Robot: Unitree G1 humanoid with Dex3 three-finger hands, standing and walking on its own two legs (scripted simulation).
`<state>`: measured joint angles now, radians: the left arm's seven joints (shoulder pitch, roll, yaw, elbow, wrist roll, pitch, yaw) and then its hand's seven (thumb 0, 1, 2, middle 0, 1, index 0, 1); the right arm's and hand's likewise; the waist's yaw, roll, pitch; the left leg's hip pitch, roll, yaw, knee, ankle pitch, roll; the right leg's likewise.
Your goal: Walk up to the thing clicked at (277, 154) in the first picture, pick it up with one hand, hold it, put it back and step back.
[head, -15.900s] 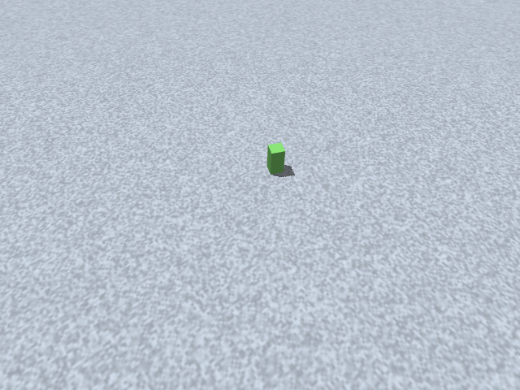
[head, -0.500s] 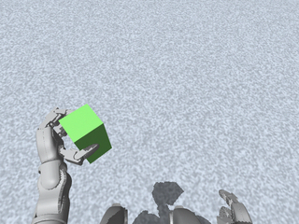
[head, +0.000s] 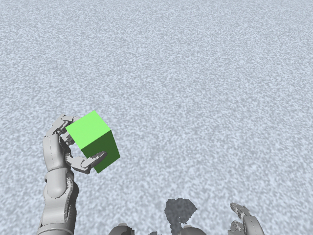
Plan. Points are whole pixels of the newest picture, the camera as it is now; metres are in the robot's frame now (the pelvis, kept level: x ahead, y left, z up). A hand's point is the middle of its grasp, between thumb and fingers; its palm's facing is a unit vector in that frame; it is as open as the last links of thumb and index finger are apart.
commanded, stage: hold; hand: left
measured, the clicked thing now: (96, 144) +0.33 +0.15 +0.03
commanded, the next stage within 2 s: crouch in 0.26 s
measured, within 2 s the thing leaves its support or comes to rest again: neither
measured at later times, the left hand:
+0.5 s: hand (83, 140) +0.33 +0.18 +0.06, palm faces +0.29 -0.96 +0.02, open 10.6 cm
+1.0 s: hand (90, 167) +0.34 +0.21 -0.15, palm faces +0.38 -0.92 +0.01, open 10.6 cm
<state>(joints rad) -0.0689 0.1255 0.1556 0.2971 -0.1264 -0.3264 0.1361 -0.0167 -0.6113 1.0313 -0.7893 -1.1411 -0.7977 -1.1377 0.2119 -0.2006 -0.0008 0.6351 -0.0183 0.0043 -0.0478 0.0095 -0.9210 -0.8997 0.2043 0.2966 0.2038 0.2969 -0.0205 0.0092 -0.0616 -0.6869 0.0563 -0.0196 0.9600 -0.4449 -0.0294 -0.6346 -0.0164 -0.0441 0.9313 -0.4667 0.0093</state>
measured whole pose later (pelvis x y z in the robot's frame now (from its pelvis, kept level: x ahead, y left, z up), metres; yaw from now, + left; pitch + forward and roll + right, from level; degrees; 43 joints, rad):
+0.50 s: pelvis +0.00 +0.00 +0.01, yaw +0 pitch +8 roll -1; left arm -0.07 0.11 0.16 0.32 -0.13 -0.32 0.14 -0.02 -0.61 1.02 -0.80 -1.12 -0.81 -1.11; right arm 0.20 -0.20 0.00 0.65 -0.02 -0.01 -0.04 0.01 -0.91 -0.90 0.20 0.30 0.20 0.30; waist -0.02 0.01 -0.05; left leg -0.62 0.06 -0.01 0.90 -0.42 -0.03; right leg -0.57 -0.01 -0.04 0.87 -0.44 0.01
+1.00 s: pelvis -0.03 +0.00 -0.13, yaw -2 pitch +28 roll -2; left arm -0.32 0.18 0.35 0.79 -0.14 -0.76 0.09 -0.02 -0.61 1.02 -0.82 -1.10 -0.83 -1.09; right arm 0.13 -0.25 -0.02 0.69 -0.08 -0.02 0.05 0.01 -0.90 -0.90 0.20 0.30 0.20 0.30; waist -0.05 -0.01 -0.19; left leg -1.43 0.07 -0.05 1.57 -0.62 -0.03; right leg -1.38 -0.01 -0.04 1.55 -0.65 0.00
